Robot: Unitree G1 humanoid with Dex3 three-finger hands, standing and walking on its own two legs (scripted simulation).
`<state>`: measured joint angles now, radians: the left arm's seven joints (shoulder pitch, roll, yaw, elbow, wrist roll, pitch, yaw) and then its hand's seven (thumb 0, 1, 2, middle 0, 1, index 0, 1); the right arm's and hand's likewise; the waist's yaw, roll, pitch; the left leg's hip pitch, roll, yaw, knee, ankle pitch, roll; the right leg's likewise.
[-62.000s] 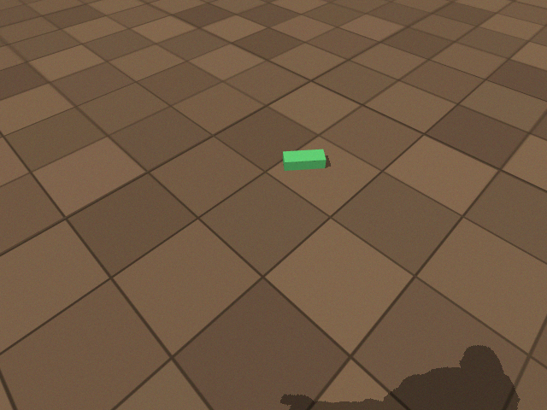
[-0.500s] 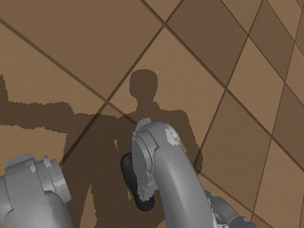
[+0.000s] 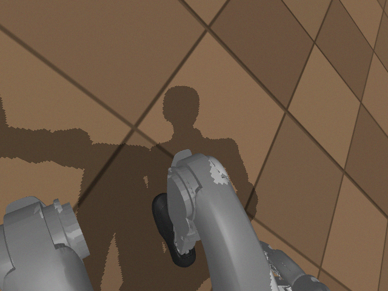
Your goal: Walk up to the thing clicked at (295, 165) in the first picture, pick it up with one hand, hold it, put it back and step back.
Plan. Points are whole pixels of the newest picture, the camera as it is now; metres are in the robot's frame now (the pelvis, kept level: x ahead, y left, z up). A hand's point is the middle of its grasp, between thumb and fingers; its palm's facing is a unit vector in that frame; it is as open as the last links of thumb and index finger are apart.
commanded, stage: withdraw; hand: left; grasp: from above
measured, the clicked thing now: out of the picture +0.45 +0.37 -0.28
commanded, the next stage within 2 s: home in 1.06 s
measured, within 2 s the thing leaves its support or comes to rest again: neither
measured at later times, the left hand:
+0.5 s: hand out of the picture +0.48 +0.41 -0.13, palm faces -0.24 -0.05 -0.97, open 14.0 cm
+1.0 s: hand out of the picture +0.42 +0.38 -0.11, palm faces -0.43 -0.13 -0.89, open 14.1 cm
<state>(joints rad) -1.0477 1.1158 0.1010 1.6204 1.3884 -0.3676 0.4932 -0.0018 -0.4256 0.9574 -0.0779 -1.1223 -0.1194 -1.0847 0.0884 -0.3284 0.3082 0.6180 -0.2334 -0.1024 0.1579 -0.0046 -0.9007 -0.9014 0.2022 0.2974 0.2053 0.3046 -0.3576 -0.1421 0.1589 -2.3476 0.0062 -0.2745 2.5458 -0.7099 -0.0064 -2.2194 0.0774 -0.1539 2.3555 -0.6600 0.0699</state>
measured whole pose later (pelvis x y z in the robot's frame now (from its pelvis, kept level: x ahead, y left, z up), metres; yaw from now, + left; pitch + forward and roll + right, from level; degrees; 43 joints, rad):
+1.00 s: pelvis -0.01 -0.01 +0.03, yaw +5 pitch +31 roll -12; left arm -0.99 0.94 0.09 1.27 1.24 -0.42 0.18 0.00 -0.51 0.99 -0.09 -1.00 -0.10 -1.00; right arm 0.13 -0.34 0.15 0.65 -0.15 0.08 0.09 0.00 -0.90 -0.90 0.20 0.30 0.20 0.30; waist -0.23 -0.05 0.03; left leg -2.31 -0.01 -0.18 2.40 -0.64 0.00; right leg -2.19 0.03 -0.09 2.27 -0.64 0.05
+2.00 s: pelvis +0.01 +0.00 +0.24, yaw +13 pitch +28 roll -6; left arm -0.10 0.43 0.07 0.37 0.22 0.20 0.01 0.01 0.88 0.89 -0.21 -0.30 -0.21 -0.30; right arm 0.08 -0.24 0.03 0.53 0.03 -0.04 -0.01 0.00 -0.90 -0.90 0.20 0.30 0.20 0.30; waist -0.07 0.02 -0.19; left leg -1.59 0.01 -0.10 1.71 -0.60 0.00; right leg -1.51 -0.01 -0.05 1.63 -0.60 0.04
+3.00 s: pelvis +0.08 +0.00 +0.41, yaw +16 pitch +10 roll -3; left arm 0.50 0.22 0.03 -0.13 -0.04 0.45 0.02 0.01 0.90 0.90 -0.20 -0.30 -0.20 -0.30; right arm 0.27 -0.22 0.03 0.53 0.00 -0.24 -0.18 0.01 -0.90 -0.90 0.20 0.30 0.21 0.30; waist -0.03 0.05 -0.15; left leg -0.70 0.03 -0.08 1.00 -0.48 -0.02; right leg -0.63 0.00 -0.05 0.94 -0.47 0.01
